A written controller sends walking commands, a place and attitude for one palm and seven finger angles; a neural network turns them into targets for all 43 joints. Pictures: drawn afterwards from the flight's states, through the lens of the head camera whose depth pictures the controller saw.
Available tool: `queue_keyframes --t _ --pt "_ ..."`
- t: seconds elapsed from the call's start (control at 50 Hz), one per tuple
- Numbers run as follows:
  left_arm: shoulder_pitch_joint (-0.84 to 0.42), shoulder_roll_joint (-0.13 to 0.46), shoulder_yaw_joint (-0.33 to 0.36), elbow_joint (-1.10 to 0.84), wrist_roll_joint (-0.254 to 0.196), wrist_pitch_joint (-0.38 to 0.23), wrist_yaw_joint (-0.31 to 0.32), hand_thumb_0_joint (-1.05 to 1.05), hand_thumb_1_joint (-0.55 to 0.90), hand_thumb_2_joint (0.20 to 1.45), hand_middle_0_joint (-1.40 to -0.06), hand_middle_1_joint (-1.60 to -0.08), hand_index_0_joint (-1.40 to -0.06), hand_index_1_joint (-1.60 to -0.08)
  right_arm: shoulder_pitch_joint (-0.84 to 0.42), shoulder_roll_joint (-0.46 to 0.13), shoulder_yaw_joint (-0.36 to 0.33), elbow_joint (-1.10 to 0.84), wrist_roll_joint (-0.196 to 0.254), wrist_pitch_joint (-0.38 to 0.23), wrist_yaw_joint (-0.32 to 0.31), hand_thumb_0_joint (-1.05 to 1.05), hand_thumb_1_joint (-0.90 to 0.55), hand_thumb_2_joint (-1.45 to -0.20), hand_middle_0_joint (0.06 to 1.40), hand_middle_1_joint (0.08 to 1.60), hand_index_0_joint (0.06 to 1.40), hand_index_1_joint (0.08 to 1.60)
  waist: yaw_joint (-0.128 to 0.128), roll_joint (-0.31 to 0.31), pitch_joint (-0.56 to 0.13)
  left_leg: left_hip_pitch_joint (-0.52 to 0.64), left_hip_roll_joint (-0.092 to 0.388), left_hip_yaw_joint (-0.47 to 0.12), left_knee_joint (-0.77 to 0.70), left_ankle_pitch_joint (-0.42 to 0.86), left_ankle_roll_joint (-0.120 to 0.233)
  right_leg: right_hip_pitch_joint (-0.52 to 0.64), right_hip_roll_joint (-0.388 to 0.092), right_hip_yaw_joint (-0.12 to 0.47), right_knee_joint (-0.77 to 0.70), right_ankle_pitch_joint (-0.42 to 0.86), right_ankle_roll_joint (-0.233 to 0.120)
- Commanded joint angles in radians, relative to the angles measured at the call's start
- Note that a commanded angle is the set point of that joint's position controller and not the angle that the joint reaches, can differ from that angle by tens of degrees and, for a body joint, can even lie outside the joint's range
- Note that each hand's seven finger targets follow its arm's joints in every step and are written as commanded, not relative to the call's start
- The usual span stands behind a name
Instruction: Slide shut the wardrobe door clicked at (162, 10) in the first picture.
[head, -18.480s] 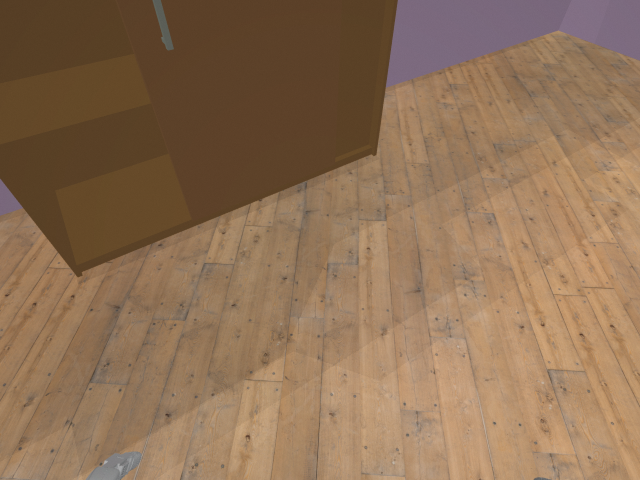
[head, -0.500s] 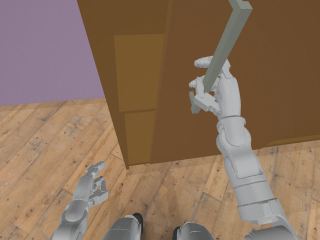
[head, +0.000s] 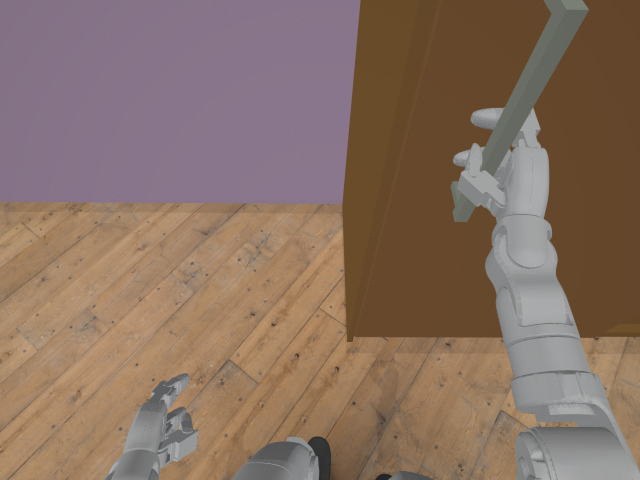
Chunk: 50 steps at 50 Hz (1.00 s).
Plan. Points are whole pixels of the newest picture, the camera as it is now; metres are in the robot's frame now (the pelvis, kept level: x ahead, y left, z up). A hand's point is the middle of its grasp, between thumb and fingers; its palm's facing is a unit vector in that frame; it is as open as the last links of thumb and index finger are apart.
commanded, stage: step sideways, sliding the door along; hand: right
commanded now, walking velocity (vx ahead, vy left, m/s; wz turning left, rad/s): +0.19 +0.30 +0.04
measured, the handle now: (495, 128) +0.48 -0.17 +0.15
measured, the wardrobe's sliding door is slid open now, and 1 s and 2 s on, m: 0.00 0.00 0.00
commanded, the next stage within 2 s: stop walking and hold the door there in 0.12 s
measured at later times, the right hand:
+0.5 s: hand (464, 173) +0.43 -0.14 +0.12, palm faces +0.36 +0.92 -0.17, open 5.8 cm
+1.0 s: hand (466, 176) +0.43 -0.14 +0.12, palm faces +0.28 +0.94 -0.18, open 5.7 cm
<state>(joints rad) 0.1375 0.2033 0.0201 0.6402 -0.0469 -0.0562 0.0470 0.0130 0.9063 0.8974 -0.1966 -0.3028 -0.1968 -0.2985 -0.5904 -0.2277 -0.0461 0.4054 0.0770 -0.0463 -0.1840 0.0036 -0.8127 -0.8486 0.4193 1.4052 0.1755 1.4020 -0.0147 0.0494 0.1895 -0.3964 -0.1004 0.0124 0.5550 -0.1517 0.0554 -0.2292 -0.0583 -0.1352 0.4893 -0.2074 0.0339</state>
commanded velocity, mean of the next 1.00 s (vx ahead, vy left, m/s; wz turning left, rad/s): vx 0.01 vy -0.02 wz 0.01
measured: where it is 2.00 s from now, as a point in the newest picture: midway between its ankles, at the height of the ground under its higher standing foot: outside the picture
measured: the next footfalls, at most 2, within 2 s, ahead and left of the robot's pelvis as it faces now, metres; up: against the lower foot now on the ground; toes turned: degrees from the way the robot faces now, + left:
left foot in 0.18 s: +0.04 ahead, +0.22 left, +0.00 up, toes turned +0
right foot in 0.42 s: +0.06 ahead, -0.05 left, +0.00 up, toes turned -6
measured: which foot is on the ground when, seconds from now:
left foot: up 0.00-0.16, down 0.18-1.00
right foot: down 0.00-0.26, up 0.28-0.40, down 0.42-1.00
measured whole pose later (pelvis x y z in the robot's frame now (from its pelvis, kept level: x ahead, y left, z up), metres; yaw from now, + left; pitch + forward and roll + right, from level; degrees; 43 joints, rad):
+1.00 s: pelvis +0.01 +0.06 +0.01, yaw +5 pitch +0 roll +0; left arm 0.26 0.21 -0.04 0.72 -0.04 -0.04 0.09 0.01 0.90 0.90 -0.20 -0.30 -0.20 -0.30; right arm -0.50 -0.36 -0.23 0.62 0.07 -0.04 -0.15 -0.01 -0.78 -0.81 0.42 1.32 0.29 1.40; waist 0.03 0.00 0.03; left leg -0.24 0.03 -0.10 0.50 -0.26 -0.06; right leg -0.23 -0.07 -0.22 0.50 -0.26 -0.01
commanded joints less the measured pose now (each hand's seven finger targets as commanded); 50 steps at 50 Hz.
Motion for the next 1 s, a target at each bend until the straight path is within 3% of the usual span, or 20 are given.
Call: queue_keyframes --t 0.0,0.04,0.12,0.16,0.18,0.2,0.22,0.24,0.26,0.28,0.3,0.36,0.42,0.44,0.46,0.5,0.56,0.6,0.8,0.98 --pt "-0.111 0.069 0.021 -0.153 0.014 -0.042 -0.038 0.000 0.900 0.900 -0.200 -0.300 -0.200 -0.300 -0.605 0.235 0.327 -0.370 -0.024 -0.149 0.147 0.000 -0.900 -0.900 0.450 1.400 0.450 1.400 0.025 -0.351 -0.557 -0.086 0.113 -0.176 0.479 -0.270 -0.067 0.351 -0.472 0.320 -0.085 0.501 -0.256" --pt "-0.069 0.108 0.028 -0.127 0.005 -0.036 -0.043 0.000 0.900 0.900 -0.200 -0.300 -0.200 -0.300 -0.619 0.242 0.326 -0.293 -0.003 -0.125 0.150 0.000 -0.900 -0.900 0.450 1.400 0.450 1.400 0.035 -0.258 -0.492 -0.061 0.151 -0.161 0.387 -0.272 -0.042 0.333 -0.445 0.240 -0.019 0.579 -0.212" --pt "-0.013 0.157 0.037 -0.118 -0.012 -0.015 -0.046 0.000 0.900 0.900 -0.200 -0.300 -0.200 -0.300 -0.642 0.209 0.286 -0.222 0.002 -0.102 0.125 0.000 -0.900 -0.900 0.450 1.400 0.450 1.400 0.055 -0.231 -0.514 0.168 0.103 0.005 0.021 -0.131 -0.051 0.293 -0.335 0.137 0.096 0.512 -0.115" --pt "-0.016 0.144 0.030 -0.122 -0.031 -0.006 -0.040 0.000 0.900 0.900 -0.200 -0.300 -0.200 -0.300 -0.635 0.167 0.260 -0.232 -0.006 -0.108 0.120 0.000 -0.900 -0.900 0.450 1.400 0.450 1.400 0.060 -0.161 -0.547 0.310 0.135 0.002 -0.115 0.254 -0.044 0.223 -0.232 0.071 0.168 0.395 -0.059" --pt "-0.014 0.121 0.031 -0.115 -0.036 -0.007 -0.030 0.000 0.900 0.900 -0.200 -0.300 -0.200 -0.300 -0.640 0.122 0.235 -0.242 -0.012 -0.109 0.114 0.000 -0.900 -0.900 0.450 1.400 0.450 1.400 0.074 -0.066 -0.570 0.350 0.206 -0.053 -0.105 0.532 -0.019 0.175 -0.167 0.037 0.210 0.322 -0.023" --pt "-0.019 0.123 0.036 -0.090 -0.026 -0.009 -0.019 0.000 0.900 0.900 -0.200 -0.300 -0.200 -0.300 -0.607 0.090 0.215 -0.188 -0.018 -0.099 0.107 0.000 -0.900 -0.900 0.450 1.400 0.450 1.400 0.085 -0.056 -0.551 0.339 0.241 -0.052 -0.065 0.669 -0.015 0.135 -0.121 0.023 0.195 0.268 -0.025" --pt "0.046 0.226 0.072 0.001 -0.005 0.013 0.005 0.000 0.900 0.900 -0.200 -0.300 -0.200 -0.300 -0.396 -0.659 -0.442 0.034 -0.058 -0.080 0.044 0.000 -0.900 -0.900 0.450 1.400 0.450 1.400 0.029 -0.021 -0.582 0.391 0.252 -0.110 -0.002 0.853 0.001 0.036 -0.093 -0.034 0.243 0.273 -0.046" --pt "0.008 0.178 0.067 -0.040 0.000 0.025 0.007 0.000 0.900 0.900 -0.200 -0.300 -0.200 -0.300 -0.381 -0.491 -0.273 -0.014 -0.061 -0.076 0.076 0.000 -0.900 -0.900 0.450 1.400 0.450 1.400 0.004 0.061 -0.554 0.479 0.286 -0.156 0.003 0.970 0.026 -0.088 -0.051 -0.002 0.343 0.059 0.000" --pt "-0.015 0.154 0.051 -0.044 0.004 0.017 0.009 0.000 0.900 0.900 -0.200 -0.300 -0.200 -0.300 -0.425 -0.490 -0.294 -0.007 -0.063 -0.083 0.080 0.000 -0.900 -0.900 0.450 1.400 0.450 1.400 -0.005 0.073 -0.522 0.512 0.329 -0.229 -0.024 1.015 0.045 -0.179 -0.027 0.022 0.336 -0.215 -0.010" --pt "-0.019 0.124 0.031 -0.052 0.000 0.001 0.009 0.000 0.900 0.900 -0.200 -0.300 -0.200 -0.300 -0.439 -0.406 -0.222 -0.065 -0.059 -0.095 0.098 0.000 -0.900 -0.900 0.450 1.400 0.450 1.400 -0.006 0.017 -0.532 0.526 0.355 -0.256 -0.043 1.000 0.040 -0.188 -0.026 0.041 0.281 -0.304 -0.020" --pt "-0.022 0.129 0.026 -0.046 -0.003 -0.011 0.017 0.000 0.900 0.900 -0.200 -0.300 -0.200 -0.300 -0.416 -0.448 -0.271 -0.062 -0.051 -0.091 0.092 0.000 -0.900 -0.900 0.450 1.400 0.450 1.400 0.002 -0.039 -0.511 0.529 0.357 -0.251 -0.050 0.966 0.038 -0.172 -0.026 0.040 0.191 -0.274 -0.027" --pt "-0.010 0.150 0.020 -0.056 -0.002 -0.038 0.049 0.000 0.900 0.900 -0.200 -0.300 -0.200 -0.300 -0.400 -0.445 -0.299 -0.093 -0.049 -0.096 0.080 0.000 -0.900 -0.900 0.450 1.400 0.450 1.400 0.010 0.047 -0.621 0.591 0.310 -0.158 0.032 1.029 -0.018 0.010 0.002 -0.008 -0.029 0.055 -0.029" --pt "-0.008 0.203 0.049 -0.072 -0.011 -0.041 0.043 0.000 0.900 0.900 -0.200 -0.300 -0.200 -0.300 -0.347 -0.365 -0.232 -0.105 -0.042 -0.100 0.080 0.000 -0.900 -0.900 0.450 1.400 0.450 1.400 0.016 0.015 -0.631 0.363 0.243 -0.101 0.039 0.853 -0.080 0.289 -0.085 0.020 0.026 0.562 -0.075" --pt "-0.001 0.212 0.049 -0.076 -0.013 -0.033 0.030 0.000 0.900 0.900 -0.200 -0.300 -0.200 -0.300 -0.330 -0.337 -0.207 -0.092 -0.044 -0.102 0.087 0.000 -0.900 -0.900 0.450 1.400 0.450 1.400 0.015 0.012 -0.609 0.329 0.233 -0.113 0.007 0.743 -0.078 0.289 -0.100 0.040 0.033 0.576 -0.080" --pt "-0.022 0.196 0.047 -0.082 -0.012 -0.031 0.031 0.000 0.900 0.900 -0.200 -0.300 -0.200 -0.300 -0.305 -0.314 -0.188 -0.090 -0.049 -0.102 0.089 0.000 -0.900 -0.900 0.450 1.400 0.450 1.400 0.022 -0.079 -0.574 0.284 0.238 -0.114 -0.034 0.696 -0.068 0.307 -0.098 0.015 0.057 0.557 -0.072" --pt "-0.022 0.200 0.042 -0.079 -0.007 -0.024 0.037 0.000 0.900 0.900 -0.200 -0.300 -0.200 -0.300 -0.301 -0.356 -0.206 -0.101 -0.055 -0.100 0.079 0.000 -0.900 -0.900 0.450 1.400 0.450 1.400 0.027 -0.143 -0.540 0.282 0.242 -0.122 -0.066 0.657 -0.053 0.273 -0.089 0.008 0.042 0.487 -0.058" --pt "-0.015 0.196 0.039 -0.086 -0.005 -0.016 0.040 0.000 0.900 0.900 -0.200 -0.300 -0.200 -0.300 -0.282 -0.347 -0.201 -0.094 -0.052 -0.101 0.073 0.000 -0.900 -0.900 0.450 1.400 0.450 1.400 0.025 -0.126 -0.530 0.268 0.228 -0.134 -0.110 0.496 -0.047 0.250 -0.090 0.029 -0.010 0.339 -0.051" --pt "-0.010 0.208 0.041 -0.083 -0.003 -0.014 0.047 0.000 0.900 0.900 -0.200 -0.300 -0.200 -0.300 -0.254 -0.377 -0.228 -0.071 -0.051 -0.094 0.067 0.000 -0.900 -0.900 0.450 1.400 0.450 1.400 0.028 -0.103 -0.527 0.270 0.222 -0.122 -0.110 0.532 -0.046 0.262 -0.094 0.025 -0.015 0.389 -0.053" --pt "-0.011 0.203 0.020 -0.089 0.006 -0.015 0.051 0.000 0.900 0.900 -0.200 -0.300 -0.200 -0.300 -0.269 -0.318 -0.175 -0.070 -0.047 -0.088 0.064 0.000 -0.900 -0.900 0.450 1.400 0.450 1.400 0.028 -0.211 -0.466 0.137 0.146 -0.055 -0.067 0.105 -0.053 0.228 -0.156 0.077 -0.094 0.243 -0.074" --pt "0.025 0.184 0.012 -0.058 0.005 -0.034 0.058 0.000 0.900 0.900 -0.200 -0.300 -0.200 -0.300 -0.316 -0.264 -0.126 -0.104 -0.040 -0.089 0.065 0.000 -0.900 -0.900 0.450 1.400 0.450 1.400 0.038 -0.137 -0.520 0.141 0.158 -0.066 -0.061 0.247 -0.051 0.279 -0.139 0.051 -0.045 0.312 -0.061"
